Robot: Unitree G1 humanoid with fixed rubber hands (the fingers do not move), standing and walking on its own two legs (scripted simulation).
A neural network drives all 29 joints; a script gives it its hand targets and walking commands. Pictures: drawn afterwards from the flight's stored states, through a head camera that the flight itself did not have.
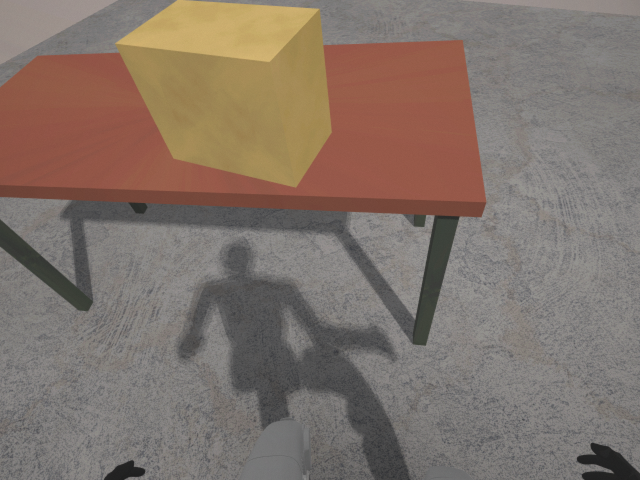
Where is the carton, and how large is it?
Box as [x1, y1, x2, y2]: [115, 0, 331, 187]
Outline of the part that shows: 115,43 173,158 295,187 331,132 319,9 177,0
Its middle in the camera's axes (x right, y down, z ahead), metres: -0.15 -0.28 +0.74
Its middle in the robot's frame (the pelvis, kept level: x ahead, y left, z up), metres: +0.75 +0.19 +0.08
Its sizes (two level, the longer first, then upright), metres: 0.299 0.178 0.247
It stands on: a table, 0.69 m high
